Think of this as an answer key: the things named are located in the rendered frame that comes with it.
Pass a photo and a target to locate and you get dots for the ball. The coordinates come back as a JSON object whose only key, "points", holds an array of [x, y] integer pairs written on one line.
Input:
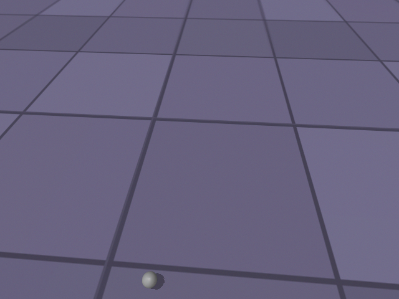
{"points": [[149, 279]]}

